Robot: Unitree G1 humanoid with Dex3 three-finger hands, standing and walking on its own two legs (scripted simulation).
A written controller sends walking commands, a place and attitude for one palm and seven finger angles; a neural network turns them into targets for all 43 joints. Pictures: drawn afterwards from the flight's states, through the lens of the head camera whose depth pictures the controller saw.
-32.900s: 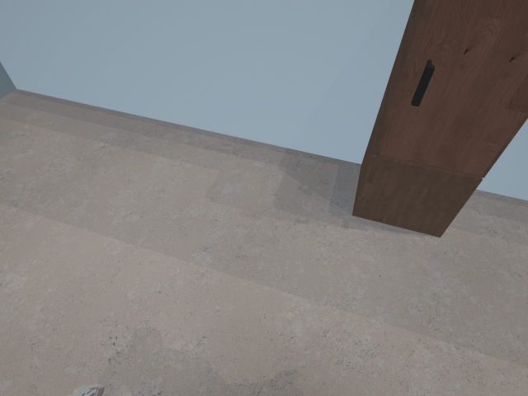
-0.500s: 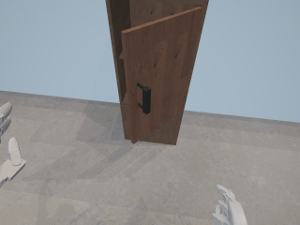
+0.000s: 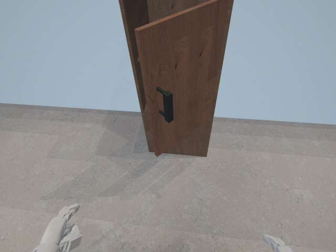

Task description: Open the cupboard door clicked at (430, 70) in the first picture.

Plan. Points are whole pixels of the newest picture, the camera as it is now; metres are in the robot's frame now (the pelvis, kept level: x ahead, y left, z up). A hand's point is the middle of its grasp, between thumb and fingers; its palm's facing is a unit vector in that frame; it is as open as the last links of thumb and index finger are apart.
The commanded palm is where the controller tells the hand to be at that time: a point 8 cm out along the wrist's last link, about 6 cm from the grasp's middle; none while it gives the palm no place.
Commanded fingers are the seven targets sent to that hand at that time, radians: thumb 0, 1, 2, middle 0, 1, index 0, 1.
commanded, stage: let the arm hang, fingers relaxed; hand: left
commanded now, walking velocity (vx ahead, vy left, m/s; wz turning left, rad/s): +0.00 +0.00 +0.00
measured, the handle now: (164, 104) +0.59 +0.05 -0.01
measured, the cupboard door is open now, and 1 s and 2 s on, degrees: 49 49 49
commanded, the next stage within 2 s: look to check the result in 0.92 s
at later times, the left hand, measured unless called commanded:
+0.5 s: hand out of the picture -0.04 +0.18 -0.16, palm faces +0.05 -0.96 -0.26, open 7.4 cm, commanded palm none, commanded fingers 0.00 0.90 0.90 -0.20 -0.30 -0.20 -0.30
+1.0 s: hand out of the picture +0.03 +0.15 -0.16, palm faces +0.06 -0.97 -0.21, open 7.3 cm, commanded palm none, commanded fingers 0.00 0.90 0.90 -0.20 -0.30 -0.20 -0.30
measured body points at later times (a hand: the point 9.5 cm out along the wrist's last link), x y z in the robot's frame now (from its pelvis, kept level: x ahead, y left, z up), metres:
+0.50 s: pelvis +0.01 -0.02 +0.01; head +0.03 -0.04 +0.46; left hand -0.04 +0.23 -0.14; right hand +0.01 -0.24 -0.16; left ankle +0.06 +0.10 -0.73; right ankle +0.00 -0.12 -0.73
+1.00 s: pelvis +0.02 -0.03 +0.01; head +0.03 -0.04 +0.46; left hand +0.03 +0.20 -0.14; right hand +0.03 -0.25 -0.16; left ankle +0.06 +0.10 -0.73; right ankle +0.00 -0.12 -0.73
